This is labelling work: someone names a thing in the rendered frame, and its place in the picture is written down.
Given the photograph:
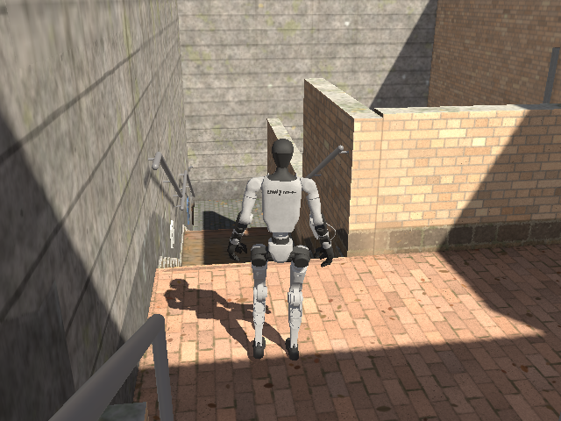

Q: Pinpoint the right robot shin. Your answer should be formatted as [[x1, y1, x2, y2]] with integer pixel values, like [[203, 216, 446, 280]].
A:
[[288, 291, 303, 348]]

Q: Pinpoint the robot right forearm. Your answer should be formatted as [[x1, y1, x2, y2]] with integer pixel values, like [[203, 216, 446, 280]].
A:
[[315, 212, 331, 249]]

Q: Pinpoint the right robot hand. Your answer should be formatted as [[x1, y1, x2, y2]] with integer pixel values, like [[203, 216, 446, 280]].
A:
[[314, 246, 334, 267]]

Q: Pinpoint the robot left forearm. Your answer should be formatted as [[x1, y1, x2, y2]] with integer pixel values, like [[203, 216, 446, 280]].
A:
[[230, 211, 248, 245]]

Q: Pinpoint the left robot hand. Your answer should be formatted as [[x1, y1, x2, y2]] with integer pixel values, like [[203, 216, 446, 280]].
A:
[[227, 242, 247, 261]]

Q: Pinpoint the right robot upper arm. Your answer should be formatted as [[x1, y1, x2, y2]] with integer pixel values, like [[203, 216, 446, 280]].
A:
[[300, 177, 323, 226]]

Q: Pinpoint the humanoid robot torso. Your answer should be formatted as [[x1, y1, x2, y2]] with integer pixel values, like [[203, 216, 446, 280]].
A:
[[261, 173, 302, 263]]

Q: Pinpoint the left robot upper arm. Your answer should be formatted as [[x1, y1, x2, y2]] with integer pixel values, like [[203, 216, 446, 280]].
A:
[[239, 176, 264, 225]]

